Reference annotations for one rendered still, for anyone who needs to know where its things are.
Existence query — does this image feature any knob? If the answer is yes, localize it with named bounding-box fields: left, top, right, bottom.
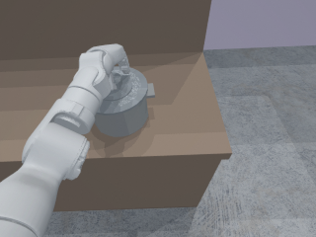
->
left=112, top=72, right=122, bottom=89

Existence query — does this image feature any pot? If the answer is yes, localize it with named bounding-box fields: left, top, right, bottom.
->
left=94, top=83, right=155, bottom=137

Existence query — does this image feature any left robot hand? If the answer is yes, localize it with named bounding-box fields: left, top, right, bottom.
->
left=86, top=43, right=130, bottom=91

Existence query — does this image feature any robot left upper arm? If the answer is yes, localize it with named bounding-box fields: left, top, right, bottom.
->
left=0, top=121, right=90, bottom=237

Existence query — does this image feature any left robot forearm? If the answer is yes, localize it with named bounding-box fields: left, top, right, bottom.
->
left=22, top=47, right=115, bottom=164

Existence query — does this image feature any lid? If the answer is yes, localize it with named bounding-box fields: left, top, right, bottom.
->
left=96, top=66, right=148, bottom=116

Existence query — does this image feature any table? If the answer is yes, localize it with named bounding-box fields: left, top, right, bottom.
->
left=0, top=0, right=232, bottom=212

